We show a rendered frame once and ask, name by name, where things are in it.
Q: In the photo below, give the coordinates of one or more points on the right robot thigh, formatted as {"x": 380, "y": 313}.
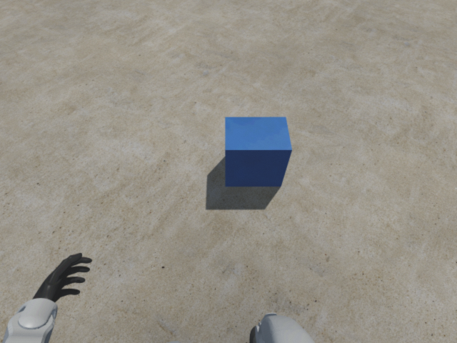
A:
{"x": 281, "y": 329}

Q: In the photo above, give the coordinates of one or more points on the carton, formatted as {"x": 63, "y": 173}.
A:
{"x": 257, "y": 151}

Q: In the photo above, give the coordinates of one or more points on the robot left forearm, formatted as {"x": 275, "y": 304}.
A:
{"x": 33, "y": 322}

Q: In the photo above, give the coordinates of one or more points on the robot left hand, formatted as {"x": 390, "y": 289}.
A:
{"x": 52, "y": 286}

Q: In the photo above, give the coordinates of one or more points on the robot right shin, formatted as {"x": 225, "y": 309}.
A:
{"x": 268, "y": 314}

